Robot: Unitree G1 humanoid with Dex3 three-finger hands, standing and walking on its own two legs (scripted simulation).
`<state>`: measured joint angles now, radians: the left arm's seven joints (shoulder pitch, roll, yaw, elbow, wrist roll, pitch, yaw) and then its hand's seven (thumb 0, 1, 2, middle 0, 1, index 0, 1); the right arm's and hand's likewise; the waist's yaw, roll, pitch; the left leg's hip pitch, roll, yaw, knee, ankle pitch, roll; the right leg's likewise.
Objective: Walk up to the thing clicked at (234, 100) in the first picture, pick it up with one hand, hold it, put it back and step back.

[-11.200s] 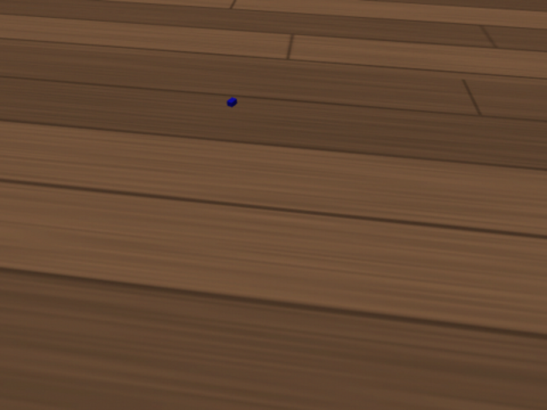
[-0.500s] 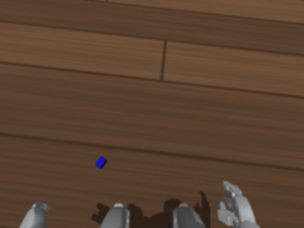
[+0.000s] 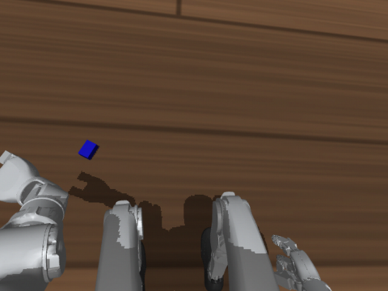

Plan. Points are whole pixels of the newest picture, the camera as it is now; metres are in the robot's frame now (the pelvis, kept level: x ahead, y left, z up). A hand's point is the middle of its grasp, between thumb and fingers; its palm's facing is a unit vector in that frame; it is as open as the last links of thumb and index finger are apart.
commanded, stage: rise first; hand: left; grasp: from above
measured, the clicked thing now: (88, 150) +0.53 +0.31 -0.47
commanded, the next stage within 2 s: none
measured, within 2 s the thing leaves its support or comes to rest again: neither
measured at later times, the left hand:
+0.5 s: hand (56, 164) +0.42 +0.33 -0.27, palm faces -0.13 -0.41 -0.90, open 13.0 cm
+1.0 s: hand (66, 157) +0.46 +0.33 -0.33, palm faces -0.16 -0.41 -0.90, open 13.3 cm
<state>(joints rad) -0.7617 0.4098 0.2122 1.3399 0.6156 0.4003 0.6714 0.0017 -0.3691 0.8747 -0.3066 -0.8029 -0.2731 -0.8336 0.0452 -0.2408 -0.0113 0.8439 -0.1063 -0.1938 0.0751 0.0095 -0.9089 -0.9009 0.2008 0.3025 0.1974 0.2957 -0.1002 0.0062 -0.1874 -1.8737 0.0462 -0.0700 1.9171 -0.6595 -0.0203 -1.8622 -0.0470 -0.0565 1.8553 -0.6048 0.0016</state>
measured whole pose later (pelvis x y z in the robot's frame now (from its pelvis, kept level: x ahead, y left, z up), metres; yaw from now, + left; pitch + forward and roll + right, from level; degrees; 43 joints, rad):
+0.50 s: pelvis -0.01 +0.01 -0.12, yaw -2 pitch +36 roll -6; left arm -1.13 0.67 0.39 1.66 0.69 0.39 0.62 0.00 -0.34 0.84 -0.23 -0.94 -0.25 -0.91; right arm 0.15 -0.29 0.02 0.91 -0.13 -0.27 0.25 0.01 -0.91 -0.90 0.20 0.30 0.20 0.30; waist -0.22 0.04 -0.07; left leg -2.25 0.03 -0.07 2.30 -0.68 0.02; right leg -2.22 -0.05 -0.03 2.21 -0.61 0.04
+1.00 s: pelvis -0.01 +0.01 -0.16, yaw -4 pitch +35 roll -8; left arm -1.22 0.81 0.43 1.70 0.79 0.36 0.59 0.00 -0.40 0.87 -0.17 -1.01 -0.20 -0.97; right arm 0.14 -0.33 0.09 0.84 -0.16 -0.30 0.29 0.00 -0.92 -0.91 0.20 0.30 0.19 0.29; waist -0.26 0.01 0.05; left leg -2.34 0.03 -0.13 2.44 -0.71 0.00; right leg -2.31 -0.04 -0.06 2.32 -0.62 0.03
